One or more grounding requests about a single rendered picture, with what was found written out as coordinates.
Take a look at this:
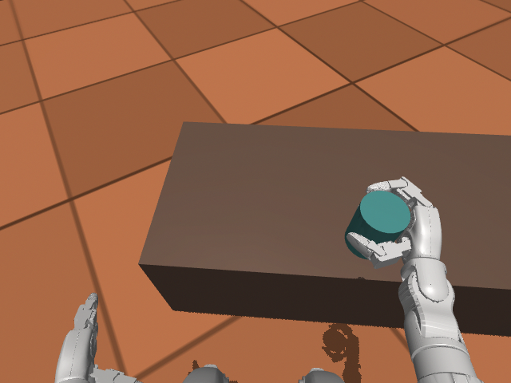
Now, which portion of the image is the left robot hand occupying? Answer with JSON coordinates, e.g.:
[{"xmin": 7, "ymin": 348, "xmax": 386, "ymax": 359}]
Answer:
[{"xmin": 54, "ymin": 293, "xmax": 143, "ymax": 383}]

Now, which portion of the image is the right robot arm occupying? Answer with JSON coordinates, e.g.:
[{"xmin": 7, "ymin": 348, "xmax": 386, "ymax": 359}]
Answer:
[{"xmin": 398, "ymin": 257, "xmax": 484, "ymax": 383}]

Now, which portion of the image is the can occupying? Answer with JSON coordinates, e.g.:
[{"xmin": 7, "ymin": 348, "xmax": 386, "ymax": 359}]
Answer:
[{"xmin": 345, "ymin": 191, "xmax": 410, "ymax": 259}]

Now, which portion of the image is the right robot hand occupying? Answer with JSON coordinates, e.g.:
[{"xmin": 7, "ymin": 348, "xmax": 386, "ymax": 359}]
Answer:
[{"xmin": 347, "ymin": 176, "xmax": 442, "ymax": 269}]

